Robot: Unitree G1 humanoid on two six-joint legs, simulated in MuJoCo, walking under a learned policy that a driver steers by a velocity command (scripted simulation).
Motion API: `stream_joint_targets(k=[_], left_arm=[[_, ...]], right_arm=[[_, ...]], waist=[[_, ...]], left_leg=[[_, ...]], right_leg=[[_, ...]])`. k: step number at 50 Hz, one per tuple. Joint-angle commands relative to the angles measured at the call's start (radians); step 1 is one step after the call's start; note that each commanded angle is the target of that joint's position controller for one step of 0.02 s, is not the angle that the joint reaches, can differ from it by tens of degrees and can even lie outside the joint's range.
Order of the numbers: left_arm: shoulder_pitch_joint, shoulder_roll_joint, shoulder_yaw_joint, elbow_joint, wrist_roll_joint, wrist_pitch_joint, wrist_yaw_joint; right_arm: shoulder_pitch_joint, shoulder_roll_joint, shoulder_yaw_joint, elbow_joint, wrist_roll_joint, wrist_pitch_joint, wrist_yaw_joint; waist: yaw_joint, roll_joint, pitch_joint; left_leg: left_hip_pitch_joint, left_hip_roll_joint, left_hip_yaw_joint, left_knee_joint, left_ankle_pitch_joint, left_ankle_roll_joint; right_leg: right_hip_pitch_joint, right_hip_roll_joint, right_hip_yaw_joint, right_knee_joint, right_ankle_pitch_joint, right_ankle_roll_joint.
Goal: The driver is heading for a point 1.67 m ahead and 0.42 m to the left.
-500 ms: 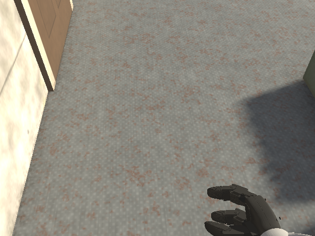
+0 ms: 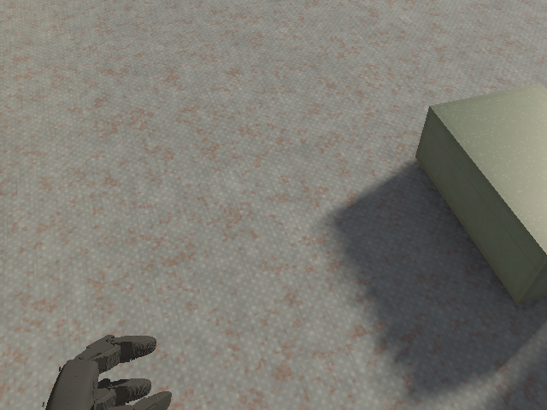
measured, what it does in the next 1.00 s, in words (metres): steps on the spot, turning left: right foot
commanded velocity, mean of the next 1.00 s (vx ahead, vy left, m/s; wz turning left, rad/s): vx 0.03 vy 0.00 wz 0.39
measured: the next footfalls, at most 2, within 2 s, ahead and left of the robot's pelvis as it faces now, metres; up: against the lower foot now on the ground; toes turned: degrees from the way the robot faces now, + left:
right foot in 1.00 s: +0.09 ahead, -0.07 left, +0.00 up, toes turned +19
left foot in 1.66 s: -0.03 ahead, +0.18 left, +0.00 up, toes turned -1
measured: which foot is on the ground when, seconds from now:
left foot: down 0.00-1.00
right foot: down 0.00-0.56, up 0.58-0.98, down 1.00-1.00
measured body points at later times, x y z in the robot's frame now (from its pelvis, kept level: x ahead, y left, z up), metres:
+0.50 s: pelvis -0.01 +0.02 +0.00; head +0.01 +0.05 +0.45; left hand +0.07 +0.32 -0.11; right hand +0.24 -0.19 -0.07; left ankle -0.04 +0.12 -0.69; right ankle +0.07 -0.12 -0.73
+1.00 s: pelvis -0.03 +0.07 +0.01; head -0.04 +0.08 +0.46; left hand -0.01 +0.35 -0.11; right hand +0.22 -0.07 -0.08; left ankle -0.04 +0.14 -0.73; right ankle +0.05 -0.09 -0.72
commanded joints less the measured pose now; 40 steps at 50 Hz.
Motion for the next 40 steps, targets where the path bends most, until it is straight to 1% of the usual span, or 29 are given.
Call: stream_joint_targets(k=[1,2,5,6,8,10,11,12,14,15,16,17,18,19,20,21,23,24,26,27,28,29,30,31,32,34,36,38,40], left_arm=[[0.056,0.203,0.074,-0.084,-0.006,0.010,0.055],[0.066,0.202,0.080,-0.090,0.000,0.014,0.066],[0.063,0.184,0.091,-0.113,-0.013,0.007,0.084],[0.044,0.165,0.086,-0.126,-0.013,0.007,0.089],[0.006,0.120,0.080,-0.160,-0.015,0.013,0.093],[-0.068,0.107,0.083,-0.199,-0.012,0.019,0.089],[-0.007,0.056,0.056,-0.150,-0.059,0.042,0.071],[0.088,0.042,0.052,-0.139,-0.049,0.058,0.060],[0.119,0.094,0.067,-0.161,-0.029,0.069,0.062],[0.152,0.122,0.075,-0.163,-0.026,0.076,0.069],[0.212,0.128,0.077,-0.158,-0.012,0.084,0.084],[0.252,0.150,0.076,-0.145,0.006,0.093,0.088],[0.246,0.145,0.071,-0.159,0.010,0.088,0.093],[0.261,0.153,0.068,-0.168,0.017,0.077,0.099],[0.233,0.186,0.072,-0.166,0.014,0.071,0.108],[0.171,0.202,0.073,-0.177,0.005,0.063,0.115],[0.062,0.210,0.067,-0.179,-0.012,0.060,0.112],[0.056,0.211,0.068,-0.170,-0.018,0.064,0.106],[0.081,0.192,0.061,-0.148,-0.034,0.079,0.094],[0.109,0.155,0.054,-0.132,-0.051,0.088,0.088],[0.185,0.111,0.049,-0.105,-0.043,0.101,0.082],[0.202,0.092,0.037,-0.135,-0.007,0.112,0.085],[0.116,0.144,0.056,-0.184,-0.012,0.108,0.096],[0.109,0.151,0.062,-0.191,-0.029,0.104,0.101],[0.131,0.131,0.057,-0.169,-0.017,0.104,0.097],[0.162,0.163,0.070,-0.164,-0.002,0.114,0.098],[0.207,0.117,0.055,-0.156,0.012,0.110,0.088],[0.194,0.090,0.039,-0.159,0.007,0.105,0.085],[0.176,0.076,0.025,-0.165,0.008,0.096,0.080]], right_arm=[[0.090,-0.105,-0.038,-0.092,-0.014,0.009,-0.024],[0.075,-0.107,-0.043,-0.106,-0.007,0.014,-0.030],[0.076,-0.117,-0.050,-0.131,-0.008,0.026,-0.031],[0.072,-0.122,-0.056,-0.136,-0.009,0.030,-0.036],[0.087,-0.185,-0.079,-0.139,-0.017,0.015,-0.050],[0.110,-0.224,-0.096,-0.130,-0.018,0.003,-0.044],[-0.021,-0.233,-0.098,-0.179,-0.011,0.065,-0.061],[-0.044,-0.229,-0.100,-0.219,0.000,0.089,-0.062],[-0.044,-0.194,-0.088,-0.258,0.015,0.104,-0.051],[-0.034,-0.159,-0.076,-0.269,0.013,0.104,-0.045],[-0.037,-0.141,-0.072,-0.270,0.023,0.113,-0.047],[-0.033,-0.130,-0.065,-0.282,0.018,0.123,-0.043],[-0.032,-0.147,-0.075,-0.287,0.006,0.139,-0.044],[-0.050,-0.179,-0.085,-0.298,0.000,0.157,-0.044],[-0.050,-0.161,-0.085,-0.302,0.016,0.166,-0.042],[-0.024,-0.155,-0.081,-0.302,0.022,0.180,-0.038],[-0.001,-0.136,-0.067,-0.305,0.014,0.198,-0.032],[0.013,-0.143,-0.069,-0.296,0.012,0.198,-0.025],[0.075,-0.158,-0.081,-0.266,0.005,0.197,-0.015],[0.106,-0.173,-0.090,-0.256,-0.009,0.197,-0.018],[0.124,-0.236,-0.105,-0.263,-0.031,0.188,-0.030],[0.087,-0.332,-0.110,-0.331,-0.030,0.173,-0.054],[0.072,-0.364,-0.117,-0.362,-0.033,0.147,-0.040],[0.025,-0.328,-0.108,-0.350,-0.023,0.128,-0.045],[-0.020,-0.286,-0.094,-0.341,-0.024,0.124,-0.052],[-0.102,-0.227,-0.069,-0.356,-0.030,0.120,-0.056],[-0.080,-0.198,-0.063,-0.339,-0.029,0.109,-0.065],[-0.054,-0.173,-0.048,-0.330,-0.037,0.102,-0.071],[-0.022,-0.158,-0.044,-0.299,-0.035,0.106,-0.084]], waist=[[0.041,-0.040,-0.184],[0.047,-0.036,-0.188],[0.035,-0.024,-0.175],[0.028,-0.003,-0.155],[0.017,0.082,-0.110],[-0.023,0.188,-0.007],[0.042,0.141,0.026],[0.062,0.145,-0.025],[0.070,0.067,-0.070],[0.078,0.018,-0.105],[0.108,-0.062,-0.136],[0.108,-0.148,-0.157],[0.109,-0.220,-0.154],[0.128,-0.186,-0.131],[0.102,-0.149,-0.108],[0.062,-0.138,-0.083],[0.006,-0.137,-0.049],[0.005,-0.141,-0.057],[-0.019,-0.080,-0.090],[-0.021,-0.028,-0.073],[-0.001,0.191,-0.011],[0.047,0.426,0.053],[-0.009,0.367,-0.052],[0.013,0.296,0.010],[0.029,0.257,0.033],[0.071,0.190,0.016],[0.076,0.136,-0.050],[0.059,0.128,-0.083],[0.047,0.107,-0.107]], left_leg=[[-0.126,0.000,-0.056,-0.016,0.165,0.033],[-0.109,-0.001,-0.070,0.001,0.169,0.041],[-0.072,-0.004,-0.099,-0.003,0.184,0.077],[-0.050,0.011,-0.126,-0.026,0.224,0.104],[-0.001,0.091,-0.248,-0.146,0.302,0.189],[0.064,0.208,-0.450,-0.292,0.333,0.288],[0.037,0.142,-0.374,-0.209,0.444,0.214],[0.014,0.104,-0.319,-0.167,0.459,0.188],[-0.113,0.040,-0.298,-0.088,0.428,0.128],[-0.198,-0.004,-0.253,-0.007,0.375,0.090],[-0.289,-0.036,-0.184,0.102,0.312,0.051],[-0.332,-0.050,-0.129,0.217,0.115,0.019],[-0.353,-0.030,-0.125,0.390,-0.224,-0.008],[-0.386,0.004,-0.161,0.575,-0.338,-0.023],[-0.399,0.036,-0.182,0.659,-0.343,-0.031],[-0.351,0.076,-0.216,0.626,-0.304,-0.025],[-0.187,0.083,-0.176,0.445,-0.191,-0.003],[-0.116,0.062,-0.135,0.354,-0.119,0.005],[0.029,0.000,-0.047,0.161,0.068,0.031],[0.059,-0.036,-0.049,0.059,0.078,0.060],[0.097,0.028,-0.211,-0.084,0.315,0.111],[0.063,0.254,-0.602,-0.188,0.539,0.222],[-0.044,0.332,-0.775,-0.293,0.359,0.334],[-0.070,0.280,-0.702,-0.328,0.100,0.295],[-0.077,0.231,-0.648,-0.329,-0.067,0.242],[-0.099,0.161,-0.542,-0.285,0.025,0.196],[-0.019,0.144,-0.501,-0.268,0.130,0.190],[0.061,0.151,-0.496,-0.251,0.232,0.197],[0.113,0.155,-0.495,-0.246,0.277,0.176]], right_leg=[[0.364,-0.166,0.193,-0.108,0.393,-0.195],[0.363,-0.179,0.188,-0.137,0.346,-0.200],[0.326,-0.178,0.151,-0.186,0.261,-0.201],[0.296,-0.161,0.116,-0.186,0.227,-0.181],[0.206,-0.073,0.013,-0.122,0.117,-0.113],[0.038,0.050,-0.068,-0.024,0.003,-0.035],[0.095,0.065,-0.064,0.020,0.018,-0.003],[0.168,0.060,-0.062,-0.004,0.056,-0.001],[0.367,0.005,-0.006,-0.038,0.226,-0.028],[0.464,-0.064,0.045,-0.048,0.275,-0.058],[0.531,-0.147,0.095,-0.077,0.321,-0.093],[0.537,-0.249,0.177,-0.139,0.392,-0.160],[0.481,-0.354,0.255,-0.186,0.411,-0.224],[0.426,-0.410,0.283,-0.230,0.417,-0.268],[0.378,-0.421,0.259,-0.253,0.359,-0.256],[0.294,-0.386,0.188,-0.269,0.255,-0.206],[0.139,-0.287,0.020,-0.268,0.167,-0.126],[0.119,-0.254,-0.033,-0.245,0.133,-0.117],[0.101,-0.243,-0.079,-0.162,0.026,-0.099],[0.084,-0.208,-0.104,-0.075,-0.093,-0.066],[-0.036,-0.119,-0.174,0.142,-0.280,0.005],[-0.266,-0.003,-0.132,0.477,-0.529,0.085],[-0.252,0.030,0.059,0.645,-0.510,0.090],[-0.288,0.022,0.102,0.704,-0.416,0.091],[-0.326,0.011,0.129,0.708,-0.304,0.083],[-0.251,0.011,0.144,0.678,-0.163,0.092],[-0.222,0.025,0.141,0.642,-0.080,0.099],[-0.218,0.024,0.144,0.557,-0.059,0.107],[-0.174,0.010,0.163,0.426,-0.062,0.104]])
